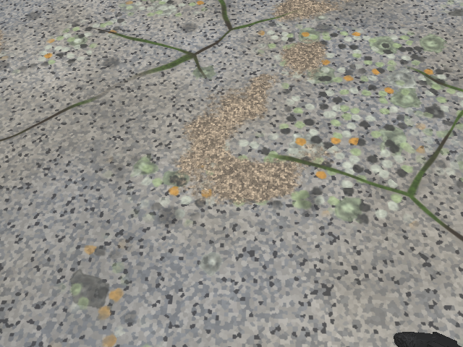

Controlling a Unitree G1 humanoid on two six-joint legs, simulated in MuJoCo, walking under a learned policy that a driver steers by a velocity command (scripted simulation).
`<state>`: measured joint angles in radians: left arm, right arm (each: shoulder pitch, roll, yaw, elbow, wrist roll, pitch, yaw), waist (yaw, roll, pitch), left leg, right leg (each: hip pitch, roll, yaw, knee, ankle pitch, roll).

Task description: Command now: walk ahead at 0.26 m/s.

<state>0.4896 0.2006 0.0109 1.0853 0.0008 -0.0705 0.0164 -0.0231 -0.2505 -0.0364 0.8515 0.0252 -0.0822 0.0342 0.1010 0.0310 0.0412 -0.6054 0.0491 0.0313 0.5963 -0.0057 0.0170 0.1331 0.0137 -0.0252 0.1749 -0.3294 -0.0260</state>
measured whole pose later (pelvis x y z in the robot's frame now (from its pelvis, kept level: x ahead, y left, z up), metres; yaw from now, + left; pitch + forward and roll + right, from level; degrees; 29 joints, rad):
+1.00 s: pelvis +0.21 -0.02 +0.01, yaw -25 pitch +3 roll +1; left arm 0.27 0.28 0.08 0.78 -0.01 -0.03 0.03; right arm 0.05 -0.30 -0.08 0.91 0.02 -0.09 0.02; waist 0.04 0.01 -0.01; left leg -0.36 -0.01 -0.04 0.50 -0.21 -0.01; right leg -0.19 0.07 0.17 0.41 -0.26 -0.05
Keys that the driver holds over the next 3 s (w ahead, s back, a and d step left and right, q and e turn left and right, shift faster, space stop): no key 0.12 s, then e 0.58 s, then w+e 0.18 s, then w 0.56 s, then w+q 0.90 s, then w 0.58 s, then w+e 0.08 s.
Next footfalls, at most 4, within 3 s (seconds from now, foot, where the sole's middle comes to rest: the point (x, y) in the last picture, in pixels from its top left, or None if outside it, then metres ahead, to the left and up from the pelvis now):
0.08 left None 0.23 0.12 -0.77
0.56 right None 0.17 -0.11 -0.77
1.04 left None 0.34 0.07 -0.77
1.48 right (385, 342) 0.51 -0.31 -0.77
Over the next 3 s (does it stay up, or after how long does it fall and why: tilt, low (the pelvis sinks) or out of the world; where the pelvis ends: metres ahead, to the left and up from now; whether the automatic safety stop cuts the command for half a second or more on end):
stays up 1.23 -0.28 0.00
